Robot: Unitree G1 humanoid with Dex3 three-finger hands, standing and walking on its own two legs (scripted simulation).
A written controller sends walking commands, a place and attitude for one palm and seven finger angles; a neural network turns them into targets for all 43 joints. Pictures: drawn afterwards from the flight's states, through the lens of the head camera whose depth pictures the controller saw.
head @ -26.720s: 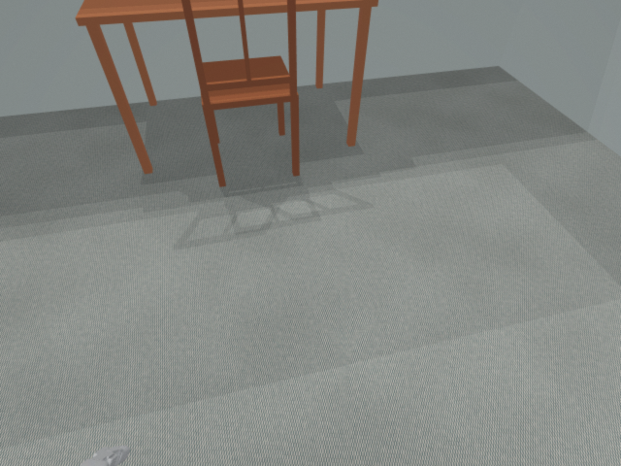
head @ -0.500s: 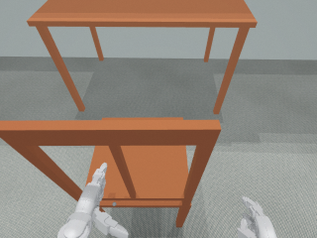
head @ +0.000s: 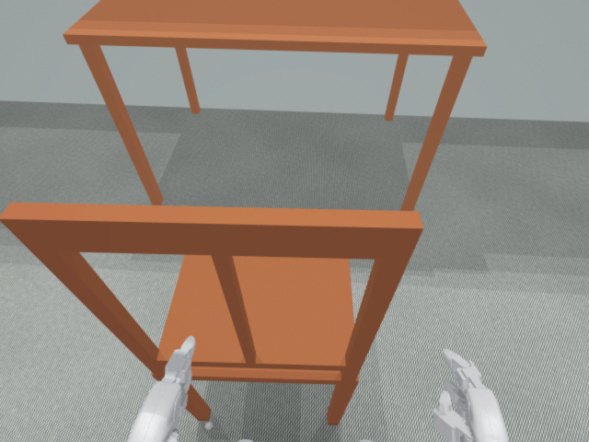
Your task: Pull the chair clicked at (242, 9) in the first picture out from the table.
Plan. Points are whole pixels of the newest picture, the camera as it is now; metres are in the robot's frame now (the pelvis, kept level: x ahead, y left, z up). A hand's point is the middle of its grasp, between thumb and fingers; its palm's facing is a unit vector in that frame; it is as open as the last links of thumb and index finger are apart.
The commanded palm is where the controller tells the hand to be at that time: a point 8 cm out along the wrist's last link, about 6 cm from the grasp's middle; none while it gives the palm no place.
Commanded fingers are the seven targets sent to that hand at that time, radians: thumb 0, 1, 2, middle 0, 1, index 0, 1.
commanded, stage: draw the hand back to the body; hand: left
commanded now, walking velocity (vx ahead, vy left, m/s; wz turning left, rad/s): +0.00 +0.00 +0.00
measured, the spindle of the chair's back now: (239, 317) +0.30 +0.09 -0.01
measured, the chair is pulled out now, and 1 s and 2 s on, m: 0.64 0.64 0.64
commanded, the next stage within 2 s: step back with the hand held close in 1.70 s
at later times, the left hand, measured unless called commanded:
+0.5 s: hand (177, 404) +0.17 +0.13 +0.06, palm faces -0.06 -1.00 -0.07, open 17.5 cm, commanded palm +0.13 +0.21 +0.08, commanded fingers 0.00 -0.55 0.20 0.00 0.00 0.00 0.00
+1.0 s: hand (59, 355) +0.19 +0.22 +0.15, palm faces +0.33 -0.85 -0.42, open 13.9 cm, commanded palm +0.14 +0.26 +0.17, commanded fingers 0.00 0.36 0.64 -0.12 -0.19 -0.12 -0.19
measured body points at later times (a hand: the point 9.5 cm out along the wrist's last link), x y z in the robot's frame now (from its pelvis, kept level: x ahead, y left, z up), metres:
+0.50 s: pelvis -0.01 +0.00 -0.02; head +0.04 -0.01 +0.43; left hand +0.16 +0.19 +0.07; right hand +0.19 -0.23 -0.10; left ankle +0.00 +0.13 -0.68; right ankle +0.01 -0.13 -0.68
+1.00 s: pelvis +0.01 +0.00 +0.04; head +0.00 -0.02 +0.49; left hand +0.16 +0.26 +0.17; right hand +0.21 -0.22 -0.04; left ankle +0.00 +0.13 -0.68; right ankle +0.01 -0.13 -0.68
